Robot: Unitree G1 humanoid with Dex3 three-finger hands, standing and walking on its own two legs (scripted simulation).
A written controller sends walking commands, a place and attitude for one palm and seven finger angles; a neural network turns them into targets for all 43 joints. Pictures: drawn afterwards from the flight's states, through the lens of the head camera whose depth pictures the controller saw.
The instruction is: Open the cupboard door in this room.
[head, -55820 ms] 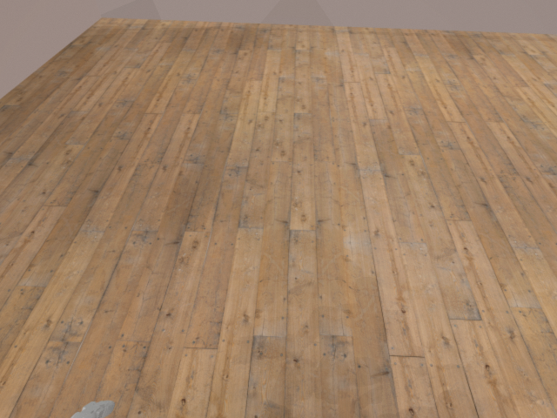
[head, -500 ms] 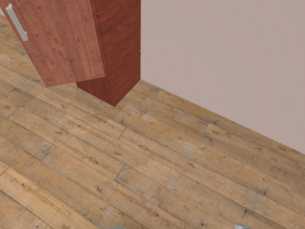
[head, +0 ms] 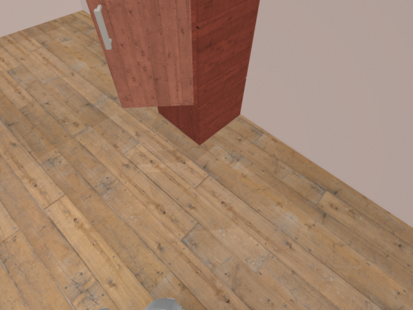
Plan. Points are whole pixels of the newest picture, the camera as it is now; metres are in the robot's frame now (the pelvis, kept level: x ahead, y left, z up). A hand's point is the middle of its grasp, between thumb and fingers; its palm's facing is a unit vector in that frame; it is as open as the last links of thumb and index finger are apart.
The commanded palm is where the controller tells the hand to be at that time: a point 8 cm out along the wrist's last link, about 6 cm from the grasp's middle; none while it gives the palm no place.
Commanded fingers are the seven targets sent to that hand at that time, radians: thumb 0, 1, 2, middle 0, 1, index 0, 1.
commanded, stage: take the last steps up to it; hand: left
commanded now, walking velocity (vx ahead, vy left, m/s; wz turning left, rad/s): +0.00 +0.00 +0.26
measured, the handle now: (104, 27) +1.01 +0.45 +0.00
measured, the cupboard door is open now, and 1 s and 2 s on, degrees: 49 49 49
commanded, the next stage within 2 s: come to a stop and stand still in 1.48 s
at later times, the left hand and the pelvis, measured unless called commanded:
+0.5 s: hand out of the picture +0.02 +0.21 -0.16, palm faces +0.22 -0.96 -0.20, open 7.4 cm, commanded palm none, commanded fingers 0.00 0.90 0.90 -0.20 -0.30 -0.20 -0.30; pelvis +0.05 +0.02 +0.01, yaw +9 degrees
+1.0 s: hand (96, 240) +0.27 +0.29 -0.16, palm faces +0.21 -0.96 -0.21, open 7.4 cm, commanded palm none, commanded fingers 0.00 0.90 0.90 -0.20 -0.30 -0.20 -0.30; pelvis +0.21 +0.09 -0.01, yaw +10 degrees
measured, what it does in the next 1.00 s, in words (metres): walks ahead: left foot, then right foot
